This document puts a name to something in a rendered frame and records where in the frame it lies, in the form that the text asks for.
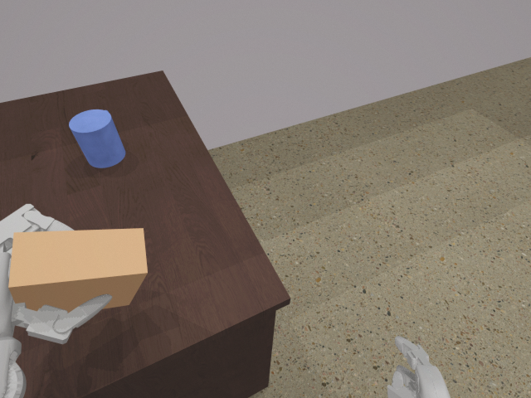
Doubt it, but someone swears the right robot hand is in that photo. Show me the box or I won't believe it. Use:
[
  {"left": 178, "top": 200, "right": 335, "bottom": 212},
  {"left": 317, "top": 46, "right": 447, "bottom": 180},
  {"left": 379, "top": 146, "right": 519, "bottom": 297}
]
[{"left": 387, "top": 336, "right": 451, "bottom": 398}]

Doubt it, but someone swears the sponge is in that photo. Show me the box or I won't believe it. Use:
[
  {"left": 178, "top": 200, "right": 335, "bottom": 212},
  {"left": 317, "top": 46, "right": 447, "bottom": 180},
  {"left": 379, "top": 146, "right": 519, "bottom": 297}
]
[{"left": 8, "top": 228, "right": 148, "bottom": 313}]

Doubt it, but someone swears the left robot hand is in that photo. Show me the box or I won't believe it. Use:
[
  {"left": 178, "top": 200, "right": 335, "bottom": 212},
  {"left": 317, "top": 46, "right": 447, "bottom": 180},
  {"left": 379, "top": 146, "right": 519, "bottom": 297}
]
[{"left": 0, "top": 204, "right": 112, "bottom": 344}]

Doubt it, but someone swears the left robot forearm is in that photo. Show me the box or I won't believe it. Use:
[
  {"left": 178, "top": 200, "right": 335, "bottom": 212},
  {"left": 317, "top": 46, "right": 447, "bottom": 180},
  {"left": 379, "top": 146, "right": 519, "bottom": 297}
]
[{"left": 0, "top": 337, "right": 27, "bottom": 398}]

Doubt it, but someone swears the table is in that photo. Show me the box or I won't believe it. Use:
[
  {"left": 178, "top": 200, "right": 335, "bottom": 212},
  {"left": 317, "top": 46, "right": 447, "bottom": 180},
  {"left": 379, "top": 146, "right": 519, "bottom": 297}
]
[{"left": 0, "top": 70, "right": 290, "bottom": 398}]

